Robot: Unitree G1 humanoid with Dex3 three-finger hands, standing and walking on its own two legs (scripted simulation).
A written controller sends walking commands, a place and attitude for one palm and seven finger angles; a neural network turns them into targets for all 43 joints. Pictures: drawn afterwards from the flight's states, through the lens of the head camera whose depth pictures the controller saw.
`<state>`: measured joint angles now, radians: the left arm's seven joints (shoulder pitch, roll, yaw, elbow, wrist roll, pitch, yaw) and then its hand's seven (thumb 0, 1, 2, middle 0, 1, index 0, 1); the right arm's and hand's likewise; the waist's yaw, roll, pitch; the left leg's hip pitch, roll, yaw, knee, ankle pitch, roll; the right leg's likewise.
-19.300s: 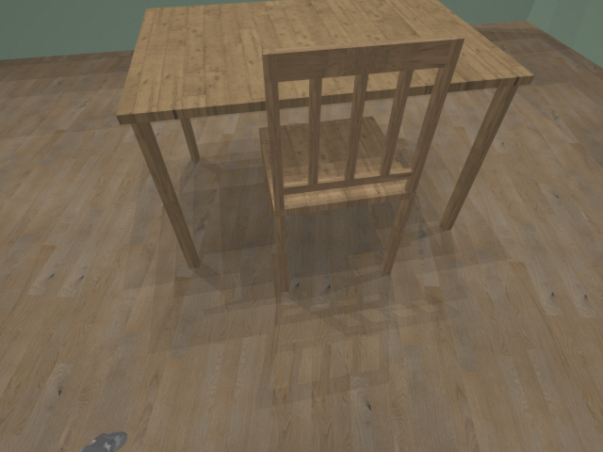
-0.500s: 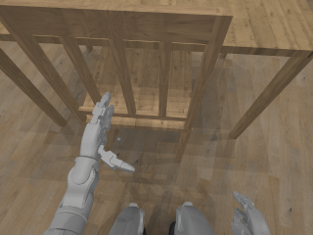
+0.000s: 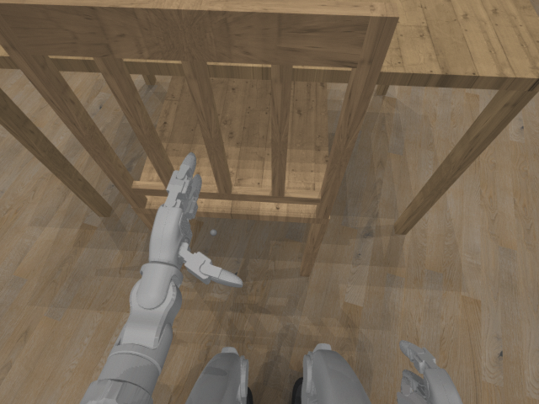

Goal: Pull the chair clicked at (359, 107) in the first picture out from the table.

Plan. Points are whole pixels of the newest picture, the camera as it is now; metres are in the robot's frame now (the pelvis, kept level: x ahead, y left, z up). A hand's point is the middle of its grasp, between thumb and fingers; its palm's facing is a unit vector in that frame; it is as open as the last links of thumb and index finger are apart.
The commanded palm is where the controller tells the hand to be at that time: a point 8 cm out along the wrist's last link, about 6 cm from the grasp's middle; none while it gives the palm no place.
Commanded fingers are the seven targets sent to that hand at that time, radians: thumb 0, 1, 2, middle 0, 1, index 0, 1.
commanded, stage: aim the fingers beside a spindle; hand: left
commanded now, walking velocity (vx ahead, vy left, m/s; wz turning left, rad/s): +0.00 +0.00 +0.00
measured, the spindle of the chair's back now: (213, 139) +0.51 +0.10 +0.04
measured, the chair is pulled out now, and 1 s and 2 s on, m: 0.00 0.00 0.00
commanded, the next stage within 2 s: push the fingers through the gap in 0.28 s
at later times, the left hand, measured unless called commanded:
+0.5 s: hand (214, 225) +0.37 +0.09 +0.01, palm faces -0.11 -0.99 -0.04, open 16.9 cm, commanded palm +0.35 +0.15 +0.02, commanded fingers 0.00 -0.50 0.30 -0.06 -0.08 -0.06 -0.08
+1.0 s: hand (224, 195) +0.42 +0.08 +0.01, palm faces -0.09 -1.00 -0.05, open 17.0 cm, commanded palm +0.40 +0.14 +0.01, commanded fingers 0.00 -0.50 0.30 -0.06 -0.08 -0.06 -0.08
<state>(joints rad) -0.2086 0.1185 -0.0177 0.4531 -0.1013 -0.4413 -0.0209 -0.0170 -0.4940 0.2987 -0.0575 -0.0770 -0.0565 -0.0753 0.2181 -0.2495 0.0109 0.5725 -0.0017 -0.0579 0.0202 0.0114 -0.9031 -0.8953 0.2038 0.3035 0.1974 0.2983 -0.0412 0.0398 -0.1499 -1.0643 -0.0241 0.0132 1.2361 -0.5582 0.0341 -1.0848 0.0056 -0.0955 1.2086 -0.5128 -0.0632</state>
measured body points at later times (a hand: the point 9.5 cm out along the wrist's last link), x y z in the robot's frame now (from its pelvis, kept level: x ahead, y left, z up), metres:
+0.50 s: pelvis +0.00 +0.01 +0.00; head +0.12 +0.00 +0.43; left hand +0.37 +0.15 +0.02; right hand +0.14 -0.24 -0.12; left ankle +0.01 +0.10 -0.63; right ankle +0.03 -0.09 -0.63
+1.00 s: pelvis +0.00 +0.01 -0.01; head +0.13 +0.00 +0.42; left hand +0.42 +0.13 +0.02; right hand +0.10 -0.25 -0.13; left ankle +0.01 +0.10 -0.63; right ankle +0.03 -0.09 -0.63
